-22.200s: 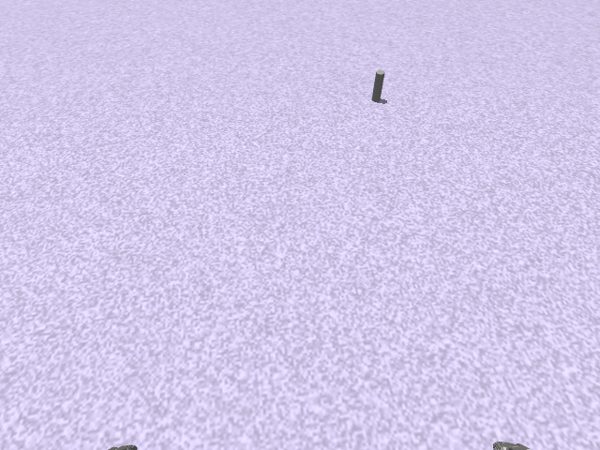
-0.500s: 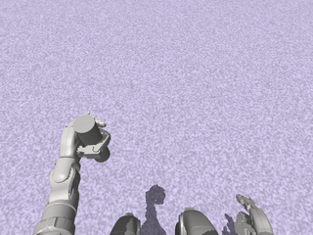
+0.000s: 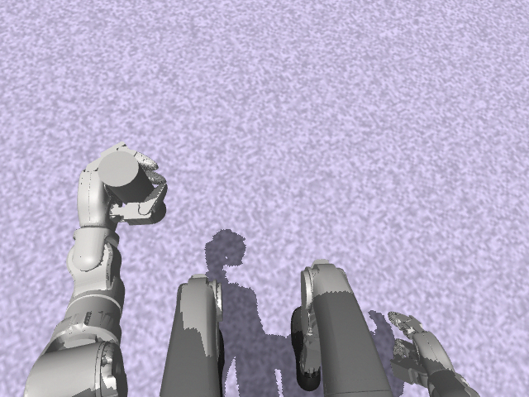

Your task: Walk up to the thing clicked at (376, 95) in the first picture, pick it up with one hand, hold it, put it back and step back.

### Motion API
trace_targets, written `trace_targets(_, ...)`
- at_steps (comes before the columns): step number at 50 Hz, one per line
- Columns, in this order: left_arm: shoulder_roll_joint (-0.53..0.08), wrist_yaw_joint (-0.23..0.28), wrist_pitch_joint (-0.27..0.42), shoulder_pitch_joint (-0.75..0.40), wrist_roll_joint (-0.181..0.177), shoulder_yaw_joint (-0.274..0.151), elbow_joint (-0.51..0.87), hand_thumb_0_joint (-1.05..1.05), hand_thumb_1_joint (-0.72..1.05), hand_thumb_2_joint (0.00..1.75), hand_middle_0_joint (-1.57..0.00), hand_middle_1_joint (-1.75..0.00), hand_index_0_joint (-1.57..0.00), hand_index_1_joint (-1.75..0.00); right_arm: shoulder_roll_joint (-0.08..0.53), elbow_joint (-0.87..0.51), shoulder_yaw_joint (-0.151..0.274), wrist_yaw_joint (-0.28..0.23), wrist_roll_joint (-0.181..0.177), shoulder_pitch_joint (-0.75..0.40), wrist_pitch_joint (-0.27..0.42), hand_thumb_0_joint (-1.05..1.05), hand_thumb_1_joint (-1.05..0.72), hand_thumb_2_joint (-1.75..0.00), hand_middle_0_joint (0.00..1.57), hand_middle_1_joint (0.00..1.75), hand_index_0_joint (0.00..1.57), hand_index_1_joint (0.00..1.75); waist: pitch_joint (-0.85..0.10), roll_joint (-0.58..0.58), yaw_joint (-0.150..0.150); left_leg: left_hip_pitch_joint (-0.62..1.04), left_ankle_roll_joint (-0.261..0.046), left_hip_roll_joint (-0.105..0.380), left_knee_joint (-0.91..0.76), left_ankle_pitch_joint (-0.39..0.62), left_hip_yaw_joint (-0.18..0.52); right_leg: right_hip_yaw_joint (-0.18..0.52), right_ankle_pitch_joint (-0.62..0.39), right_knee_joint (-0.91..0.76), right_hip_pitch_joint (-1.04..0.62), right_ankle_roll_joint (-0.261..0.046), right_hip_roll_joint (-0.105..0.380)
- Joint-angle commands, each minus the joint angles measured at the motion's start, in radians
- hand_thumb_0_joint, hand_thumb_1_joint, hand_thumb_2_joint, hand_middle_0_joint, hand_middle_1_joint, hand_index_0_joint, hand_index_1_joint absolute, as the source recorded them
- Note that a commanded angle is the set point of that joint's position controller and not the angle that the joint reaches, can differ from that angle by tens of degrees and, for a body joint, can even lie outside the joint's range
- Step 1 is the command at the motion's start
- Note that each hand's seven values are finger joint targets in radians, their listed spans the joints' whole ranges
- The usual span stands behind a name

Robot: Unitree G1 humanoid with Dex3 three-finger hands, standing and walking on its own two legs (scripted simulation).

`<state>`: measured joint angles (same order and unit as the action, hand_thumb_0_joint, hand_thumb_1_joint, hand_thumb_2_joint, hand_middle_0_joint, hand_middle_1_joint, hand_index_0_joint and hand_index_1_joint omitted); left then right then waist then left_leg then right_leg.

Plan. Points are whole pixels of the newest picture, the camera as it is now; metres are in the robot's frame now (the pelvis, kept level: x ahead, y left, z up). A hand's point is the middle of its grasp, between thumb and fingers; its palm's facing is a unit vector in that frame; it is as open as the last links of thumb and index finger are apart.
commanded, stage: crouch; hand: left
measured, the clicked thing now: (138, 193) +0.41 +0.18 -0.05
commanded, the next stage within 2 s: lower in 1.06 s
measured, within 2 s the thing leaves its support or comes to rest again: neither
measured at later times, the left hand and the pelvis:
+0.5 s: hand (169, 211) +0.42 +0.17 -0.21, palm faces +0.00 -1.00 -0.03, open 6.6 cm; pelvis -0.04 +0.00 -0.16, yaw -2 degrees
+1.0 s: hand (175, 215) +0.44 +0.17 -0.28, palm faces -0.03 -1.00 -0.02, open 6.6 cm; pelvis -0.04 +0.01 -0.20, yaw -5 degrees
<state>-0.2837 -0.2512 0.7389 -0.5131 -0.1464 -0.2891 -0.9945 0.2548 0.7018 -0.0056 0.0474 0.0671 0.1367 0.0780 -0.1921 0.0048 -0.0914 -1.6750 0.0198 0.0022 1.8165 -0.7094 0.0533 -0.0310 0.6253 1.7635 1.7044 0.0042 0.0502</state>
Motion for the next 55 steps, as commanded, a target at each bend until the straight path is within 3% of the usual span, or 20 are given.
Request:
trace_targets(1,-0.165,0.004,0.123,-0.405,-0.014,-0.034,0.172,0.0,0.53,1.29,-1.32,-1.41,-1.33,-1.41,0.187,-0.054,0.06,0.004,0.012,0.116,0.026,0.0,-0.89,-0.9,0.2,0.3,0.2,0.3,-0.625,0.05,-0.044,0.203,-0.039,-0.034,-0.102,0.276,-0.021,0.023,-0.246,-0.1,-0.323,-0.037,-0.037)
trace_targets(3,-0.201,0.011,0.132,-0.421,-0.001,-0.064,0.14,0.0,0.53,1.28,-1.32,-1.41,-1.33,-1.4,0.193,-0.048,0.057,0.011,0.018,0.115,0.025,0.0,-0.89,-0.9,0.2,0.3,0.2,0.3,-0.629,0.065,-0.034,0.156,-0.036,-0.039,-0.068,0.25,-0.027,0.016,-0.22,-0.056,-0.282,-0.039,-0.036)
trace_targets(6,-0.224,0.015,0.143,-0.471,0.022,-0.08,0.115,0.0,0.54,1.29,-1.32,-1.42,-1.33,-1.41,0.206,-0.036,0.051,0.021,0.031,0.119,0.018,0.0,-0.9,-0.9,0.2,0.3,0.2,0.3,-0.667,0.122,-0.033,0.181,-0.03,-0.038,-0.011,0.279,-0.026,-0.013,-0.231,0.029,-0.169,-0.046,-0.036)
trace_targets(10,-0.235,0.033,0.15,-0.511,0.035,-0.094,0.106,0.0,0.55,1.32,-1.35,-1.44,-1.35,-1.44,0.212,-0.033,0.046,0.032,0.038,0.114,0.01,0.0,-0.9,-0.91,0.2,0.3,0.2,0.3,-0.672,0.135,-0.04,0.096,-0.027,-0.043,0.039,0.216,-0.036,-0.023,-0.191,0.093,-0.125,-0.045,-0.035)
trace_targets(11,-0.27,0.035,0.154,-0.547,0.038,-0.11,0.129,0.0,0.55,1.31,-1.33,-1.44,-1.34,-1.43,0.217,-0.033,0.044,0.032,0.039,0.111,0.008,0.0,-0.9,-0.9,0.2,0.3,0.2,0.3,-0.655,0.153,-0.045,0.067,-0.028,-0.043,0.046,0.167,-0.038,-0.025,-0.156,0.104,-0.112,-0.044,-0.032)
trace_targets(16,-0.285,0.05,0.15,-0.597,0.059,-0.104,0.09,0.0,0.57,1.31,-1.34,-1.43,-1.34,-1.43,0.233,-0.03,0.035,0.038,0.043,0.109,-0.005,0.0,-0.9,-0.9,0.2,0.3,0.2,0.3,-0.653,0.149,-0.08,-0.008,-0.033,-0.044,0.123,0.121,-0.044,-0.037,-0.13,0.171,-0.056,-0.036,-0.029)
trace_targets(19,-0.33,0.06,0.147,-0.632,0.06,-0.127,0.077,0.0,0.55,1.29,-1.34,-1.42,-1.34,-1.41,0.24,-0.026,0.022,0.038,0.045,0.097,-0.011,0.0,-0.9,-0.9,0.2,0.3,0.2,0.3,-0.595,0.149,-0.083,-0.086,-0.039,-0.045,0.155,0.051,-0.047,-0.044,-0.071,0.193,-0.013,-0.032,-0.031)
trace_targets(20,-0.324,0.063,0.145,-0.65,0.061,-0.115,0.067,0.0,0.56,1.29,-1.34,-1.42,-1.34,-1.42,0.247,-0.026,0.02,0.039,0.048,0.1,-0.012,0.0,-0.89,-0.9,0.2,0.3,0.2,0.3,-0.581,0.149,-0.101,-0.105,-0.041,-0.045,0.168,0.028,-0.044,-0.049,-0.057,0.201,-0.005,-0.03,-0.03)
trace_targets(22,-0.366,0.068,0.148,-0.648,0.067,-0.135,0.058,0.0,0.56,1.29,-1.33,-1.41,-1.34,-1.41,0.253,-0.024,0.01,0.039,0.052,0.097,-0.016,0.0,-0.89,-0.9,0.2,0.3,0.2,0.3,-0.563,0.132,-0.103,-0.152,-0.045,-0.046,0.19,-0.002,-0.045,-0.053,-0.03,0.211,-0.003,-0.026,-0.033)
trace_targets(24,-0.36,0.063,0.145,-0.629,0.066,-0.13,0.032,0.0,0.55,1.29,-1.33,-1.41,-1.33,-1.4,0.257,-0.023,0.002,0.041,0.054,0.095,-0.019,0.0,-0.89,-0.9,0.2,0.3,0.2,0.3,-0.545,0.135,-0.106,-0.173,-0.045,-0.046,0.203,-0.01,-0.044,-0.059,-0.024,0.221,0.01,-0.025,-0.037)
trace_targets(28,-0.341,0.051,0.137,-0.598,0.068,-0.114,0.013,0.0,0.53,1.27,-1.32,-1.4,-1.33,-1.39,0.276,-0.026,-0.016,0.048,0.062,0.098,-0.025,0.0,-0.89,-0.9,0.2,0.3,0.2,0.3,-0.544,0.174,-0.121,-0.147,-0.036,-0.041,0.239,0.054,-0.025,-0.081,-0.086,0.275,0.052,-0.03,-0.035)
trace_targets(30,-0.376,0.056,0.135,-0.606,0.072,-0.145,0.003,0.0,0.53,1.28,-1.32,-1.41,-1.33,-1.4,0.292,-0.018,-0.019,0.049,0.066,0.112,-0.032,0.0,-0.89,-0.9,0.2,0.3,0.2,0.3,-0.551,0.188,-0.116,-0.14,-0.03,-0.041,0.251,0.097,-0.017,-0.087,-0.123,0.299,0.059,-0.032,-0.034)
trace_targets(31,-0.346,0.054,0.134,-0.606,0.071,-0.12,0.01,0.0,0.52,1.27,-1.32,-1.4,-1.33,-1.39,0.297,-0.017,-0.022,0.051,0.069,0.106,-0.035,0.0,-0.89,-0.9,0.2,0.3,0.2,0.3,-0.533,0.212,-0.122,-0.119,-0.024,-0.038,0.251,0.11,-0.009,-0.093,-0.133,0.315,0.09,-0.036,-0.033)
trace_targets(33,-0.371,0.058,0.136,-0.6,0.075,-0.14,0.023,0.0,0.52,1.28,-1.31,-1.41,-1.32,-1.4,0.303,-0.02,-0.031,0.055,0.075,0.114,-0.042,0.0,-0.89,-0.9,0.2,0.3,0.2,0.3,-0.558,0.222,-0.121,-0.098,-0.021,-0.036,0.268,0.159,0.0,-0.099,-0.173,0.33,0.081,-0.036,-0.035)
trace_targets(38,-0.37,0.069,0.149,-0.613,0.074,-0.12,0.034,0.0,0.55,1.3,-1.33,-1.42,-1.34,-1.41,0.314,-0.021,-0.046,0.062,0.087,0.1,-0.051,0.0,-0.89,-0.9,0.2,0.3,0.2,0.3,-0.511,0.215,-0.156,-0.16,-0.029,-0.035,0.304,0.118,0.008,-0.105,-0.155,0.341,0.081,-0.032,-0.04)
trace_targets(42,-0.403,0.08,0.154,-0.611,0.084,-0.125,0.066,0.0,0.55,1.28,-1.29,-1.4,-1.3,-1.39,0.323,-0.015,-0.057,0.064,0.099,0.099,-0.062,0.0,-0.89,-0.9,0.2,0.3,0.2,0.3,-0.519,0.269,-0.148,-0.12,-0.019,-0.03,0.306,0.141,0.018,-0.114,-0.169,0.356,0.094,-0.034,-0.042)
trace_targets(44,-0.395,0.093,0.157,-0.618,0.088,-0.118,0.047,0.0,0.55,1.3,-1.29,-1.41,-1.3,-1.4,0.328,-0.017,-0.068,0.068,0.104,0.098,-0.066,0.0,-0.89,-0.9,0.2,0.3,0.2,0.3,-0.503,0.255,-0.171,-0.138,-0.021,-0.029,0.32,0.147,0.03,-0.122,-0.178,0.364,0.093,-0.032,-0.042)
trace_targets(47,-0.418,0.099,0.165,-0.618,0.093,-0.117,0.057,0.0,0.54,1.3,-1.29,-1.4,-1.3,-1.4,0.338,-0.014,-0.076,0.069,0.111,0.089,-0.074,0.0,-0.89,-0.9,0.2,0.3,0.2,0.3,-0.489,0.285,-0.162,-0.114,-0.015,-0.026,0.32,0.152,0.037,-0.126,-0.178,0.374,0.12,-0.036,-0.043)
trace_targets(48,-0.395,0.097,0.164,-0.61,0.098,-0.1,0.033,0.0,0.57,1.31,-1.29,-1.42,-1.3,-1.4,0.342,-0.016,-0.082,0.071,0.116,0.088,-0.077,0.0,-0.89,-0.9,0.2,0.3,0.2,0.3,-0.474,0.296,-0.184,-0.1,-0.012,-0.024,0.318,0.165,0.049,-0.135,-0.19,0.382,0.131,-0.034,-0.042)
trace_targets(55,-0.424,0.117,0.183,-0.592,0.091,-0.116,0.006,0.0,0.52,1.31,-1.3,-1.43,-1.32,-1.42,0.351,-0.028,-0.11,0.083,0.129,0.065,-0.085,0.0,-0.89,-0.9,0.2,0.3,0.2,0.3,-0.446,0.247,-0.188,-0.173,-0.022,-0.026,0.353,0.13,0.047,-0.142,-0.168,0.379,0.089,-0.027,-0.051)
